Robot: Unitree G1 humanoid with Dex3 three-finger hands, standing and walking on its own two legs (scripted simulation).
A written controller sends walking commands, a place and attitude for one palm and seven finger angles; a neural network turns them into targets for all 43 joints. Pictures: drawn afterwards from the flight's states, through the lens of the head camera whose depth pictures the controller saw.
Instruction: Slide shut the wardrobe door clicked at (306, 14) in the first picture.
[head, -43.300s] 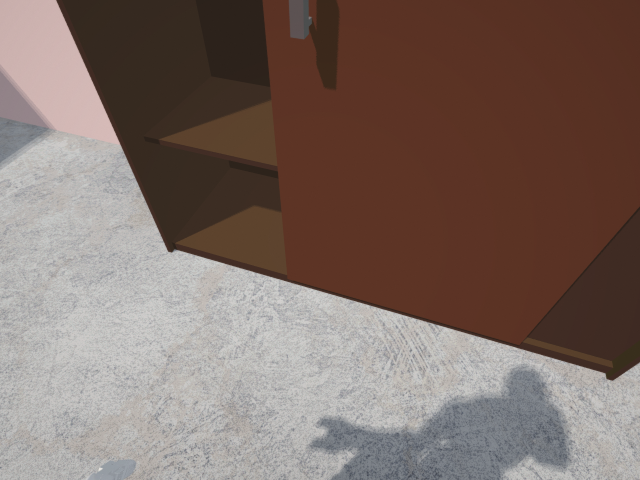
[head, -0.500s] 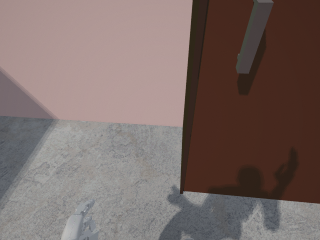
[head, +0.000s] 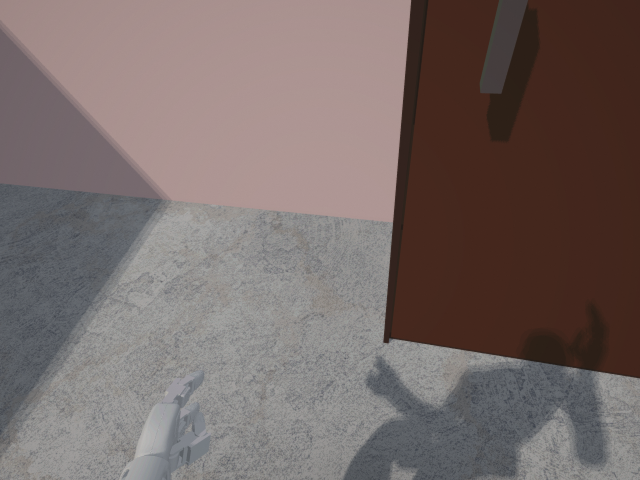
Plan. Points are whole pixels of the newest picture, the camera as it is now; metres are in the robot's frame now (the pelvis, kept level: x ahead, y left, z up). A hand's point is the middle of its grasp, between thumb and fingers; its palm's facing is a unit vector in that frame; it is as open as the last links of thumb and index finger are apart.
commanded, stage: stop stepping back and stand still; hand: right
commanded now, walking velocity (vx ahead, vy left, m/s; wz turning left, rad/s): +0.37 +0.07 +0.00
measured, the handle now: (504, 21) +0.61 -0.21 +0.26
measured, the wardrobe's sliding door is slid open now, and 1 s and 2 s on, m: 0.00 0.00 0.00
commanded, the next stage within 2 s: let the arm hang, fingers relaxed in 0.62 s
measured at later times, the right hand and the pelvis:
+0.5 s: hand out of the picture +0.10 -0.30 +0.17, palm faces +0.52 +0.75 -0.41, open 7.4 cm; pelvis -0.08 -0.02 -0.01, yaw -4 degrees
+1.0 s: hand out of the picture -0.01 -0.20 -0.17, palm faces +0.05 +0.98 -0.19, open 7.3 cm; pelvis -0.07 -0.02 -0.01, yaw -6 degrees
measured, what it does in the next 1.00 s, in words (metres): steps on the spot: left foot, then right foot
